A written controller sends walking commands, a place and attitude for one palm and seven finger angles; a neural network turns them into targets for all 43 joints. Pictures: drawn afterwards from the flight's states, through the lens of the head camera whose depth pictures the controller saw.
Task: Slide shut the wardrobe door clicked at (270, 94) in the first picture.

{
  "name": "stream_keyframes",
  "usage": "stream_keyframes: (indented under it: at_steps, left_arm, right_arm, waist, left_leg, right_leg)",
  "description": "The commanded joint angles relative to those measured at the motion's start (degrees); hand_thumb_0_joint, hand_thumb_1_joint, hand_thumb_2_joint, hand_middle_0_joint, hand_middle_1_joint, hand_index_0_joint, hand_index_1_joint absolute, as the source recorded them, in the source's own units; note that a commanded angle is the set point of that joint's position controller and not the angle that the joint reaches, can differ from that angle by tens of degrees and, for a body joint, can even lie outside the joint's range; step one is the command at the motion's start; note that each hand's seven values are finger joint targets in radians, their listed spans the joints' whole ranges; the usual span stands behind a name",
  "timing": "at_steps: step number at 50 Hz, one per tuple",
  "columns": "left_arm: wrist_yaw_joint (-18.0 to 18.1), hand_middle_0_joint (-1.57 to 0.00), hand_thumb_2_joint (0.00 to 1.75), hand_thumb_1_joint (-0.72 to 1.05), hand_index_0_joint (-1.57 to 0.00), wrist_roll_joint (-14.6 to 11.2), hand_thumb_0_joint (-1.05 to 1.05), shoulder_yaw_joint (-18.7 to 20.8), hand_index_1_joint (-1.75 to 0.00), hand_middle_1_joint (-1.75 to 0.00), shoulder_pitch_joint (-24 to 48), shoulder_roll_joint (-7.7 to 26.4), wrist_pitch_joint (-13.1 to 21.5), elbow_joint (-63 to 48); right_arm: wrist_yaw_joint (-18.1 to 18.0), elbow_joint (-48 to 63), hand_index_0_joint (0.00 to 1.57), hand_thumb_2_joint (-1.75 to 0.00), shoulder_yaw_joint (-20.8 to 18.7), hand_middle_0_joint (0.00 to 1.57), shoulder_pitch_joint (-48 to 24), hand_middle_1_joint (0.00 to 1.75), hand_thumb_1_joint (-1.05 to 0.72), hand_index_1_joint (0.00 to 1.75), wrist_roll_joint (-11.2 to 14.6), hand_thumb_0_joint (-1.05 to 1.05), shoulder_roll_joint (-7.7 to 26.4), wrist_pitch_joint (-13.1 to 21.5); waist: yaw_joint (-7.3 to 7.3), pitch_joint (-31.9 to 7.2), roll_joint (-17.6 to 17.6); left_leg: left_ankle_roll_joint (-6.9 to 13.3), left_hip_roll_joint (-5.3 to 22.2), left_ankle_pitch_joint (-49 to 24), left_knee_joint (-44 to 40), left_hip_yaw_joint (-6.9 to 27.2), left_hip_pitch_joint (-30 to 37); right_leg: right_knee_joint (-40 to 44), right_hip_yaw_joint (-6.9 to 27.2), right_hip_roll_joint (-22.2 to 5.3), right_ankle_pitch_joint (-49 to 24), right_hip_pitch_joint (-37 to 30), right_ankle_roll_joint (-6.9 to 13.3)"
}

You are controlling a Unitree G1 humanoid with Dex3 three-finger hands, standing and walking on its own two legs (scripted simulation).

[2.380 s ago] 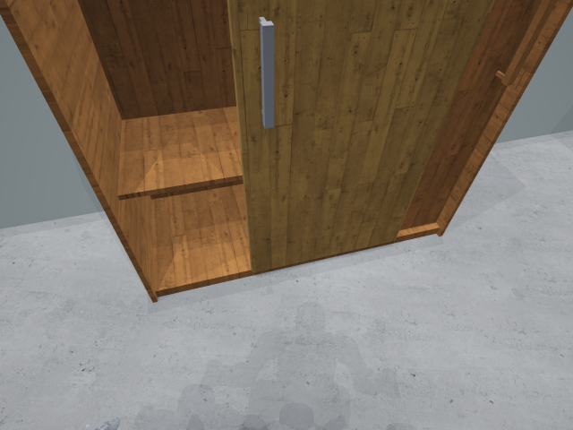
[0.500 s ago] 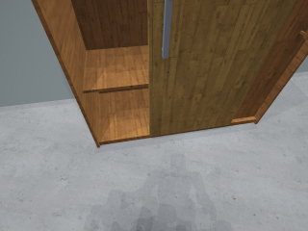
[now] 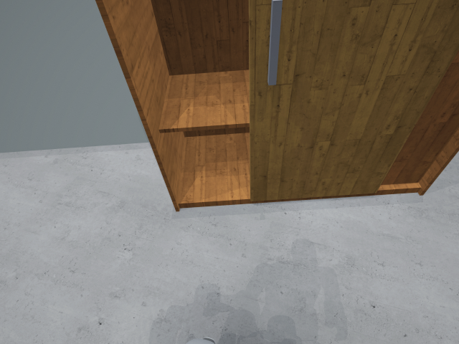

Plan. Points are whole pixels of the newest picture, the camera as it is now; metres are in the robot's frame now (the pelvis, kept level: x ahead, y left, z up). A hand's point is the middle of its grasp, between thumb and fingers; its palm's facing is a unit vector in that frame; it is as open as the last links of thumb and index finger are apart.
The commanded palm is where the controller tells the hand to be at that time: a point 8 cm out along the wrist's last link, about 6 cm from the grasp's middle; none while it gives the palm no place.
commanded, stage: take the last steps up to it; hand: right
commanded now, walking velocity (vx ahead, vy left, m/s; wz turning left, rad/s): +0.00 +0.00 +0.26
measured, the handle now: (273, 42) +0.86 -0.09 +0.11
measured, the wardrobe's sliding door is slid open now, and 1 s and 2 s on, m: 0.38 0.38 0.38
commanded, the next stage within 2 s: come to a stop and stand still in 1.26 s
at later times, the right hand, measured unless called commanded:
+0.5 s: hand out of the picture +0.14 -0.14 -0.16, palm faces -0.07 +0.98 -0.17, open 7.2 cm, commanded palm none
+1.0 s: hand (352, 327) +0.20 -0.23 -0.18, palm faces -0.02 +0.99 -0.13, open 7.4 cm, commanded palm none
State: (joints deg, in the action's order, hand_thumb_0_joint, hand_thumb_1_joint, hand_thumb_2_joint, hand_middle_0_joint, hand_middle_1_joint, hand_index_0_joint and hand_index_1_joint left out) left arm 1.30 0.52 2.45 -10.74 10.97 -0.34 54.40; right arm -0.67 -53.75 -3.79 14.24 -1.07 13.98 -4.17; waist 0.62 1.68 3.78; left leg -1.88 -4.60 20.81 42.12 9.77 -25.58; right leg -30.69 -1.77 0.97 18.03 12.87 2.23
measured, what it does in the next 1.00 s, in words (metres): walks ahead: left foot, then right foot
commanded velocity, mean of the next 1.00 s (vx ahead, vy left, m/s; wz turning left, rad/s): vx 0.29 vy -0.01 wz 0.00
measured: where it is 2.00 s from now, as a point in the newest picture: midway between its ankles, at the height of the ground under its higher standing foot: (255, 319)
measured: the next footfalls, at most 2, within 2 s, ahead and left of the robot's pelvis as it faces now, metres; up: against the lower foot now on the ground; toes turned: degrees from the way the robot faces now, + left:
left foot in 0.42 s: +0.05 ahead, +0.14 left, +0.00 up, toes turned +12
right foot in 0.82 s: +0.30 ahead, -0.11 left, +0.00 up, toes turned -5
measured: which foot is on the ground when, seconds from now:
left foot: up 0.00-0.40, down 0.42-0.82, up 0.84-1.00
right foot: down 0.00-0.42, up 0.44-0.80, down 0.82-1.00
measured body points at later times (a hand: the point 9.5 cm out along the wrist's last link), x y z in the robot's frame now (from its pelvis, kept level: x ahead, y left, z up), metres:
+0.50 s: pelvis +0.04 +0.02 +0.00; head +0.04 +0.03 +0.45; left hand -0.09 +0.23 -0.15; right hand +0.14 -0.19 -0.14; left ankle +0.01 +0.13 -0.73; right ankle +0.00 -0.08 -0.70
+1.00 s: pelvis +0.21 -0.05 +0.00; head +0.22 -0.08 +0.45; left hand +0.25 +0.19 -0.13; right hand +0.20 -0.28 -0.17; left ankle +0.16 +0.08 -0.64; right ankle +0.26 -0.11 -0.73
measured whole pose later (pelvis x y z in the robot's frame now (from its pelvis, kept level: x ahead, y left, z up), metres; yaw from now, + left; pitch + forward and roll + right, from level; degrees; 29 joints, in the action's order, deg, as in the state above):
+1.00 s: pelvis +0.21 -0.05 +0.00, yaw +5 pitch -1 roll +1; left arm 1.1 0.8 3.1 -12.9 8.1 4.3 58.4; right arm 0.3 -63.4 -3.4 18.9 -1.6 10.2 0.6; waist 0.9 2.4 3.0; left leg -0.1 5.0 17.6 68.7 -3.0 -26.8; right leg -28.7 -11.4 -0.9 12.1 15.9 5.2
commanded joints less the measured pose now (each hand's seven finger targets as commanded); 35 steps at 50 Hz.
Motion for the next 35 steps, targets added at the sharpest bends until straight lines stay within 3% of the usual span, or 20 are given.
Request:
stream_keyframes:
  at_steps: [1,2,3,6,9,11,15,17,18,19,20,21,22,23,24,26,28,32,35]
  left_arm:
    - [1.5,-0.20,0.90,0.90,-0.20,0.7,0.00,1.4,-0.30,-0.30,1.4,9.1,1.2,-4.4]
    - [1.4,-0.20,0.90,0.90,-0.20,0.9,0.00,1.3,-0.30,-0.30,1.0,8.7,1.3,-4.0]
    - [1.2,-0.20,0.90,0.90,-0.20,0.9,0.00,1.1,-0.30,-0.30,-0.3,8.5,1.5,-3.4]
    - [1.1,-0.20,0.90,0.90,-0.20,0.9,0.00,1.3,-0.30,-0.30,-6.9,8.2,2.1,-1.2]
    - [1.0,-0.20,0.90,0.90,-0.20,1.1,0.00,1.6,-0.30,-0.30,-12.0,8.1,2.7,1.2]
    - [0.8,-0.20,0.90,0.90,-0.20,1.2,0.00,1.7,-0.30,-0.30,-14.2,8.2,2.9,2.6]
    - [0.4,-0.20,0.90,0.90,-0.20,1.4,0.00,1.8,-0.30,-0.30,-14.8,8.5,2.8,4.6]
    - [0.3,-0.20,0.90,0.90,-0.20,1.3,0.00,1.5,-0.30,-0.30,-14.9,7.9,2.7,5.7]
    - [0.3,-0.20,0.90,0.90,-0.20,1.1,0.00,1.3,-0.30,-0.30,-14.7,7.3,2.7,6.2]
    - [0.0,-0.20,0.90,0.90,-0.20,0.7,0.00,1.0,-0.30,-0.30,-14.3,6.0,2.9,6.6]
    - [-0.3,-0.20,0.90,0.90,-0.20,0.2,0.00,0.4,-0.30,-0.30,-13.5,3.8,3.3,6.2]
    - [-0.8,-0.20,0.90,0.90,-0.20,0.2,0.00,-0.2,-0.30,-0.30,-11.1,1.2,3.5,4.4]
    - [-1.0,-0.20,0.90,0.90,-0.20,0.9,0.00,0.5,-0.30,-0.30,-5.9,4.0,3.2,2.7]
    - [-1.3,-0.20,0.90,0.90,-0.20,1.0,0.00,1.1,-0.30,-0.30,-6.1,4.0,2.9,3.1]
    - [-1.6,-0.20,0.90,0.90,-0.20,1.1,0.00,1.3,-0.30,-0.30,-6.0,3.3,2.4,3.8]
    - [-1.9,-0.20,0.90,0.90,-0.20,1.3,0.00,1.4,-0.30,-0.30,-8.5,1.5,1.8,5.4]
    - [-2.2,-0.20,0.90,0.90,-0.20,1.3,0.00,1.2,-0.30,-0.30,-10.1,-0.1,1.3,5.7]
    - [-3.1,-0.20,0.90,0.90,-0.20,0.9,0.00,1.4,-0.30,-0.30,-6.2,-0.2,1.1,3.2]
    - [-3.7,-0.20,0.90,0.90,-0.20,0.6,0.00,1.3,-0.30,-0.30,-3.3,0.0,1.7,1.5]
  right_arm:
    - [0.4,3.3,0.20,-0.90,-1.9,0.20,0.9,0.30,-0.90,0.30,-0.8,0.00,5.5,1.2]
    - [0.6,2.5,0.20,-0.90,-1.7,0.20,1.4,0.30,-0.90,0.30,-0.7,0.00,4.2,1.2]
    - [0.7,1.8,0.20,-0.90,-1.4,0.20,2.4,0.30,-0.90,0.30,-0.6,0.00,3.3,1.3]
    - [1.4,2.2,0.20,-0.90,-0.6,0.20,-0.3,0.30,-0.90,0.30,-0.9,0.00,3.0,1.9]
    - [1.8,3.0,0.20,-0.90,-0.2,0.20,-4.2,0.30,-0.90,0.30,-0.8,0.00,2.3,2.6]
    - [2.0,3.0,0.20,-0.90,0.4,0.20,-6.0,0.30,-0.90,0.30,-0.8,0.00,1.6,3.1]
    - [2.1,2.1,0.20,-0.90,1.0,0.20,-5.8,0.30,-0.90,0.30,-0.6,0.00,-0.6,4.0]
    - [2.0,0.7,0.20,-0.90,0.9,0.20,-3.2,0.30,-0.90,0.30,-0.4,0.00,-1.1,4.6]
    - [1.8,-0.8,0.20,-0.90,0.7,0.20,-0.3,0.30,-0.90,0.30,-0.4,0.00,-0.9,5.0]
    - [1.4,-2.5,0.20,-0.90,0.4,0.20,2.9,0.30,-0.90,0.30,-0.4,0.00,0.5,5.5]
    - [0.9,-4.4,0.20,-0.90,-0.3,0.20,7.9,0.30,-0.90,0.30,-0.6,0.00,3.5,6.1]
    - [0.2,-6.1,0.20,-0.90,-1.4,0.20,14.0,0.30,-0.90,0.30,-0.5,0.00,8.5,6.5]
    - [-0.2,-6.9,0.20,-0.90,-1.5,0.20,17.0,0.30,-0.90,0.30,0.1,0.00,9.3,6.2]
    - [-0.3,-6.7,0.20,-0.90,-1.3,0.20,13.7,0.30,-0.90,0.30,0.1,0.00,7.6,6.5]
    - [-0.3,-6.3,0.20,-0.90,-0.9,0.20,10.9,0.30,-0.90,0.30,0.0,0.00,5.8,6.6]
    - [-0.6,-5.5,0.20,-0.90,-0.3,0.20,7.8,0.30,-0.90,0.30,-0.2,0.00,1.6,7.1]
    - [-0.7,-5.4,0.20,-0.90,0.2,0.20,7.3,0.30,-0.90,0.30,-0.4,0.00,1.1,7.8]
    - [-0.7,-6.6,0.20,-0.90,0.5,0.20,8.0,0.30,-0.90,0.30,-0.6,0.00,2.0,8.6]
    - [-0.7,-7.4,0.20,-0.90,0.2,0.20,8.1,0.30,-0.90,0.30,-0.8,0.00,3.7,8.5]
  waist:
    - [1.13,1.5,-9.7]
    - [1.26,2.1,-9.0]
    - [1.23,1.2,-10.6]
    - [-1.65,1.4,-11.6]
    - [-3.40,3.9,-9.9]
    - [-4.38,3.8,-9.3]
    - [-3.78,2.5,-10.4]
    - [-2.24,1.2,-9.7]
    - [-0.77,-0.3,-8.5]
    - [0.70,-1.5,-6.2]
    - [3.01,-3.2,0.2]
    - [5.50,-3.3,12.5]
    - [7.19,-0.3,8.3]
    - [5.24,2.1,8.0]
    - [4.07,5.7,8.6]
    - [1.12,7.6,2.6]
    - [-0.56,7.3,0.9]
    - [-0.75,8.7,4.1]
    - [-0.76,8.4,4.9]
  left_leg:
    - [-0.6,2.6,1.8,22.0,-4.1,-6.2]
    - [-0.8,3.1,0.1,23.2,-4.9,-5.5]
    - [-1.1,3.3,-1.2,22.6,-5.6,-5.3]
    - [-0.9,4.6,-2.2,18.8,-7.7,-10.3]
    - [-0.3,7.2,-0.6,12.1,-8.5,-11.3]
    - [0.3,8.0,1.2,5.9,-10.2,-9.0]
    - [1.1,7.3,3.0,-4.9,-13.9,0.5]
    - [1.7,5.9,-0.4,-12.2,-15.6,7.4]
    - [1.9,5.5,-4.8,-17.7,-16.2,14.5]
    - [2.8,7.4,-7.3,-20.3,-14.3,22.9]
    - [5.2,14.8,-2.4,-22.4,-6.4,33.5]
    - [10.5,26.8,1.9,-28.3,10.1,40.3]
    - [13.5,30.3,5.7,-31.5,14.4,34.5]
    - [13.0,27.9,12.2,-33.2,11.6,29.2]
    - [11.8,26.5,13.2,-34.7,9.7,24.6]
    - [10.3,24.1,5.2,-34.4,1.5,20.4]
    - [9.5,22.3,-3.4,-33.9,-4.6,17.9]
    - [9.2,21.1,-9.5,-34.2,-8.9,15.4]
    - [8.5,21.1,-10.6,-32.2,-10.3,14.1]
  right_leg:
    - [15.7,12.5,-17.3,-12.2,2.5,6.2]
    - [15.7,9.5,-15.5,-13.1,2.6,5.8]
    - [16.1,7.6,-14.1,-10.2,0.6,5.2]
    - [18.7,10.1,-14.8,0.6,-6.7,6.2]
    - [20.8,13.2,-18.1,3.6,-9.1,8.3]
    - [21.0,13.3,-18.7,3.4,-10.4,8.7]
    - [19.2,10.5,-17.9,0.7,-7.8,7.7]
    - [15.6,8.1,-16.2,-2.8,-5.8,6.3]
    - [12.0,6.4,-14.7,-2.8,-3.0,4.8]
    - [7.7,3.8,-12.3,-1.4,2.4,2.9]
    - [-0.7,-0.9,-9.1,2.3,12.0,0.9]
    - [-15.0,-7.4,-3.1,12.9,24.5,-1.4]
    - [-23.7,-2.8,-4.7,16.2,28.0,-1.2]
    - [-27.3,-0.7,-6.5,11.2,28.0,-1.0]
    - [-29.3,-0.8,-7.2,7.6,27.8,-1.2]
    - [-30.2,-0.5,-8.6,1.9,25.8,-2.0]
    - [-28.5,-1.7,-8.6,-1.4,23.6,-3.2]
    - [-21.1,-3.1,-8.9,-5.7,21.8,-3.6]
    - [-13.5,-4.1,-8.3,-6.0,16.3,-2.9]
